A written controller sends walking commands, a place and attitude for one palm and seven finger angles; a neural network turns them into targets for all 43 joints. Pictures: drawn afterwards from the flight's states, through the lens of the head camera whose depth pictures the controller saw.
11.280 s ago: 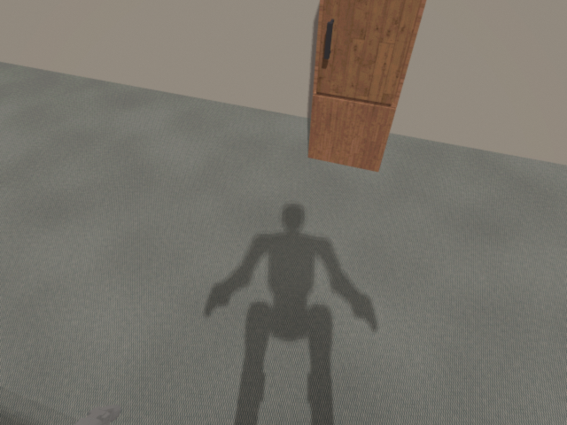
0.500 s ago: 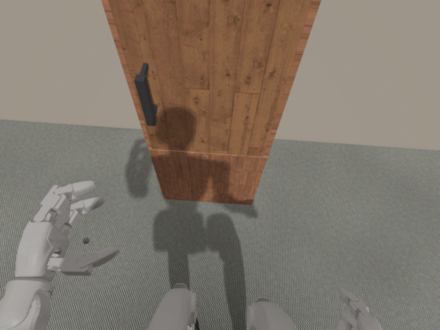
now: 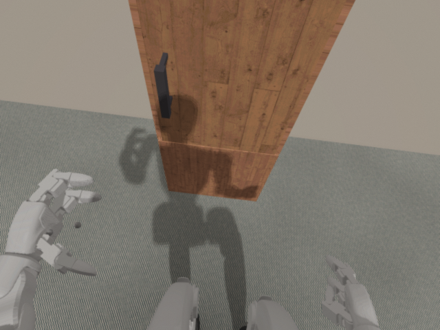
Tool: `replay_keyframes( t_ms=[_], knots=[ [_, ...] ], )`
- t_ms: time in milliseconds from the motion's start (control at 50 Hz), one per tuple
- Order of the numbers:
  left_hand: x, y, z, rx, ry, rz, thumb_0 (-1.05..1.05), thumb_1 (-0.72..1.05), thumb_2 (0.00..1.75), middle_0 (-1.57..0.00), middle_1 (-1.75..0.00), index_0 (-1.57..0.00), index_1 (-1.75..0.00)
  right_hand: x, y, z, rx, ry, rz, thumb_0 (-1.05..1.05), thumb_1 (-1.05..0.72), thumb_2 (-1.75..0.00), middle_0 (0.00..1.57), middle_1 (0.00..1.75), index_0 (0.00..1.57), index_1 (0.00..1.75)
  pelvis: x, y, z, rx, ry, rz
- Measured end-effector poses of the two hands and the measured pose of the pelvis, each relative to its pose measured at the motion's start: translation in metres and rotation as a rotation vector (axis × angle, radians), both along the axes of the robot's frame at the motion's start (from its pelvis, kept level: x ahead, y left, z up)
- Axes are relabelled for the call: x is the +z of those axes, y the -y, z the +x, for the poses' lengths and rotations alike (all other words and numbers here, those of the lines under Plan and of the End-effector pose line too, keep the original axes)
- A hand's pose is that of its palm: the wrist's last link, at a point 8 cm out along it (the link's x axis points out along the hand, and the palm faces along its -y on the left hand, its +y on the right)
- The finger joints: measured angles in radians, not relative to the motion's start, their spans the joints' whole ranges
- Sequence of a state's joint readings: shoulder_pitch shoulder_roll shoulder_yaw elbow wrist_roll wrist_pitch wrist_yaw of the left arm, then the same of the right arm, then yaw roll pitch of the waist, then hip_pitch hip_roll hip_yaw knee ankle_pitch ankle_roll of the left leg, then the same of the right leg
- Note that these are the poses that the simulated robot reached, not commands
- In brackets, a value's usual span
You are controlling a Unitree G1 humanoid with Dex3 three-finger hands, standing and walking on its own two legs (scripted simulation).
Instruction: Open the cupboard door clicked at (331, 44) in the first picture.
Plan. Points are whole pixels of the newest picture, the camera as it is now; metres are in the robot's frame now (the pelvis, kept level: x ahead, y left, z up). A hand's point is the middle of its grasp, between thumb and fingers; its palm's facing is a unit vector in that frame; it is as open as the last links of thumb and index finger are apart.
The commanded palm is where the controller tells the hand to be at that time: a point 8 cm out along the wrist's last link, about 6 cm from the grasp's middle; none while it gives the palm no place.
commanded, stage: raise the hand with hooked fingers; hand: left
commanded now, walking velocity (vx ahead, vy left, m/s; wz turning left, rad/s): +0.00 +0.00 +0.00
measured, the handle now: (165, 87) +0.60 +0.18 +0.02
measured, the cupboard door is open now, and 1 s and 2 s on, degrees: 0 0 0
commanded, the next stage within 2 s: move the hooked fingers beside the handle in 0.66 s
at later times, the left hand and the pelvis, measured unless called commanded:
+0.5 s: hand (82, 214) +0.28 +0.25 +0.03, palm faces -0.02 -1.00 -0.05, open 14.0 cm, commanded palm +0.26 +0.30 +0.03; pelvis +0.00 -0.02 +0.00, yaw +0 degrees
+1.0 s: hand (95, 194) +0.32 +0.25 +0.03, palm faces -0.04 -1.00 -0.03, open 14.0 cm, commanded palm +0.31 +0.29 +0.03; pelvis +0.00 -0.02 -0.01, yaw +0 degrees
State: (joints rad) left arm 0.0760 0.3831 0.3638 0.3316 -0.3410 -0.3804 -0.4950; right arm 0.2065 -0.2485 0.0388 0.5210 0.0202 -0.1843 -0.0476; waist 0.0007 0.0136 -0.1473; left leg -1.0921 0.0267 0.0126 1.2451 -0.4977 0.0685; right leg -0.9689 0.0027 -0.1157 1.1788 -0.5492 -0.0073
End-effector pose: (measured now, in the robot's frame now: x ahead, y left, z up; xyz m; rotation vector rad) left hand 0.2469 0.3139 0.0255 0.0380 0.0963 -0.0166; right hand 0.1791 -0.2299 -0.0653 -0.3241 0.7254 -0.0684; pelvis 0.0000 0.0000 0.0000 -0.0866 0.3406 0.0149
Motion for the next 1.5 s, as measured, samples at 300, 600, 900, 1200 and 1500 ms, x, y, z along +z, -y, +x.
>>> replay_keyframes(
  t_ms=[300, 600, 900, 1200, 1500],
  knots=[
    [0.01, -0.008, 0.016, -0.016, 0.02, 0.011, -0.01, -0.5, 0.3, -0.3, -1.2, -0.29, -1.2, -0.008, 0.031, -0.036, -0.072, -0.082, -0.031, 0.01, -0.9, -0.9, 0.21, 0.3, 0.21, 0.3, -0.001, 0.007, -0.001, -0.01, -0.012, 0.008],
    [0.01, 0.01, 0.015, -0.014, 0.046, 0.022, -0.01, -0.5, 0.3, -0.3, -1.2, -0.3, -1.2, -0.01, 0.041, -0.031, -0.075, -0.061, -0.019, 0.01, -0.9, -0.9, 0.21, 0.3, 0.21, 0.3, -0.003, 0.018, 0.0, -0.014, -0.01, 0.018],
    [0.002, 0.01, 0.029, -0.01, 0.046, 0.003, -0.01, -0.5, 0.3, -0.3, -1.2, -0.3, -1.2, -0.017, 0.039, -0.02, -0.053, -0.054, -0.025, 0.01, -0.9, -0.9, 0.21, 0.3, 0.21, 0.3, -0.009, 0.02, 0.001, -0.01, -0.02, 0.012],
    [0.001, 0.017, 0.099, -0.021, 0.032, -0.013, -0.01, -0.5, 0.3, -0.3, -1.2, -0.3, -1.2, -0.024, 0.041, -0.049, -0.117, -0.162, -0.035, 0.01, -0.9, -0.9, 0.21, 0.3, 0.21, 0.3, -0.008, 0.013, 0.003, -0.027, -0.052, 0.015],
    [-0.003, 0.017, 0.144, -0.016, 0.045, -0.01, -0.01, -0.5, 0.3, -0.3, -1.2, -0.29, -1.2, -0.033, 0.046, -0.089, -0.178, -0.328, -0.06, 0.01, -0.9, -0.9, 0.21, 0.3, 0.21, 0.3, -0.009, 0.008, 0.006, -0.032, -0.078, 0.009]
  ],
)
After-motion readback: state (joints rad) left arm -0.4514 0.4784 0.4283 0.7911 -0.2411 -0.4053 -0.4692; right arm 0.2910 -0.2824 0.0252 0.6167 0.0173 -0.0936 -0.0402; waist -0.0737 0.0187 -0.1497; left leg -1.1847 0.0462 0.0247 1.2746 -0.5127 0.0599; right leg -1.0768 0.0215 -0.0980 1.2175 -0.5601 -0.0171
